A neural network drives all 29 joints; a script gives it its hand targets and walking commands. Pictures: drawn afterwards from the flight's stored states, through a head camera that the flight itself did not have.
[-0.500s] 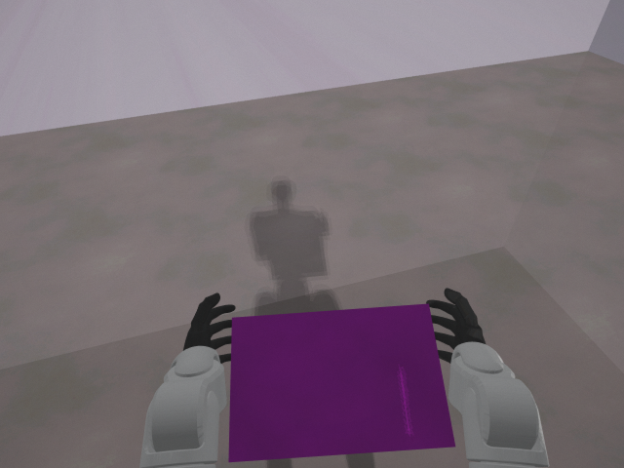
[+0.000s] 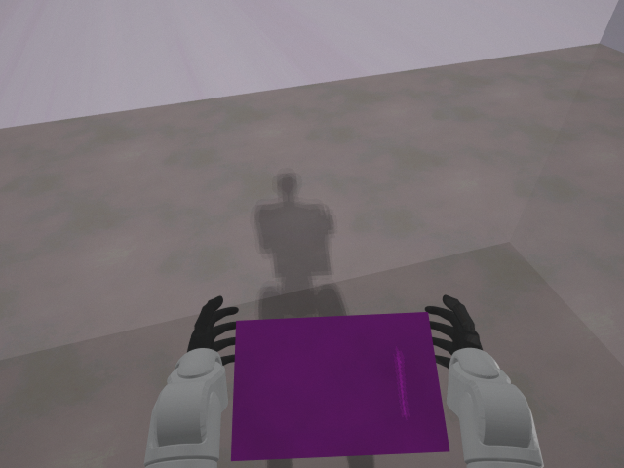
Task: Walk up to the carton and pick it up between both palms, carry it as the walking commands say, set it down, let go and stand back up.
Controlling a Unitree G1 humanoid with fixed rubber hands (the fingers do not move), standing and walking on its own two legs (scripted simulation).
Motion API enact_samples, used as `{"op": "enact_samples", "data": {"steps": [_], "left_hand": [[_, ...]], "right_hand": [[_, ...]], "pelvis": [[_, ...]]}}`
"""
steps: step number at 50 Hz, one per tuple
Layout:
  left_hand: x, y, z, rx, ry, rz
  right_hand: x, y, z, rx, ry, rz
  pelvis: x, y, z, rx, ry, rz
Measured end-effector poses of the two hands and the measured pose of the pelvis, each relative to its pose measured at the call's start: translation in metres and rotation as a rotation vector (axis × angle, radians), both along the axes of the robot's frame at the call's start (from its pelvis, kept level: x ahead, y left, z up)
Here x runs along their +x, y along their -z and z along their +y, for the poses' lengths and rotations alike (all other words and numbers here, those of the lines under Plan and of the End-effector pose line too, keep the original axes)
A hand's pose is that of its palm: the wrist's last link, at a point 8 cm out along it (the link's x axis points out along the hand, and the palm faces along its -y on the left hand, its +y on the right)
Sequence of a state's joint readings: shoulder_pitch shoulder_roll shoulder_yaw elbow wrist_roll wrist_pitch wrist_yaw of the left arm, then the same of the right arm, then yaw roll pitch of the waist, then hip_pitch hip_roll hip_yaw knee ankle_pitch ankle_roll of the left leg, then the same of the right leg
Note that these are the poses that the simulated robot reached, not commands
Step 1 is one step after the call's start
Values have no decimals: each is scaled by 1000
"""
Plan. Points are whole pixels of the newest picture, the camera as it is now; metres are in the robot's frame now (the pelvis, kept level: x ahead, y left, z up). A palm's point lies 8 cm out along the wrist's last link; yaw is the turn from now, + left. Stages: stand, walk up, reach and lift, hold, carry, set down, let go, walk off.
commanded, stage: carry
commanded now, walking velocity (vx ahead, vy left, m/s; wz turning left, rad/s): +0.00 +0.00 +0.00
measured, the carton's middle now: (333, 384) +0.28 +0.00 -0.06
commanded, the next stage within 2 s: none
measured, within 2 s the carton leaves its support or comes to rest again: neither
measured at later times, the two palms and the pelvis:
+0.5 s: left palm (196, 361) +0.26 +0.16 +0.06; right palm (463, 361) +0.25 -0.15 +0.05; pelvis -0.01 +0.01 +0.00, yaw +0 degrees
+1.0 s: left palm (273, 349) +0.25 +0.07 +0.09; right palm (568, 389) +0.21 -0.24 +0.08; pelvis +0.00 -0.06 -0.02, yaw -7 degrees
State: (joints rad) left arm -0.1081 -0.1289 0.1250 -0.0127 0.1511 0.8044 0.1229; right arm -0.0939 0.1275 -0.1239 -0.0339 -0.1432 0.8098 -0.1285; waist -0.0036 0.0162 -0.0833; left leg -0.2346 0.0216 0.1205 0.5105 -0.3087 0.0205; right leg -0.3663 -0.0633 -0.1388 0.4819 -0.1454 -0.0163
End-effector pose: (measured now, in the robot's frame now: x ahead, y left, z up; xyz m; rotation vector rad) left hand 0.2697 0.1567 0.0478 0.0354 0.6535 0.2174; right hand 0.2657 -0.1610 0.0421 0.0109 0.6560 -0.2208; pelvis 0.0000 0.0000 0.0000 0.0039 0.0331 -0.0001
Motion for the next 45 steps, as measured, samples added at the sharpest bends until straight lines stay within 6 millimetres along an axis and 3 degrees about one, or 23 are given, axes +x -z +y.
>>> {"op": "enact_samples", "data": {"steps": [12, 16, 27, 33, 39, 45], "left_hand": [[-1, -3, 3, -7, 3, -20], [-8, -18, 5, -8, -8, -55], [-9, -5, 6, 9, 6, 21], [-9, -15, 4, 7, -12, -22], [-23, -54, -7, -22, -24, -119], [-24, -53, -42, -2, 32, -12]], "right_hand": [[0, -10, 4, -22, 6, -25], [-9, -26, 6, -20, 18, -62], [-11, -7, 7, -13, 5, 16], [-10, -17, 5, 1, 21, -27], [-29, -57, -4, -5, 52, -124], [-49, -50, -37, 7, 106, -16]], "pelvis": [[2, 2, 5, 1, 2, -10], [-1, 1, 7, 4, 8, -11], [-5, 0, 8, 2, 7, -12], [-6, 0, 6, 4, 8, -5], [-4, 4, -1, 3, 42, 6], [-2, 2, -23, -29, 96, 11]]}}
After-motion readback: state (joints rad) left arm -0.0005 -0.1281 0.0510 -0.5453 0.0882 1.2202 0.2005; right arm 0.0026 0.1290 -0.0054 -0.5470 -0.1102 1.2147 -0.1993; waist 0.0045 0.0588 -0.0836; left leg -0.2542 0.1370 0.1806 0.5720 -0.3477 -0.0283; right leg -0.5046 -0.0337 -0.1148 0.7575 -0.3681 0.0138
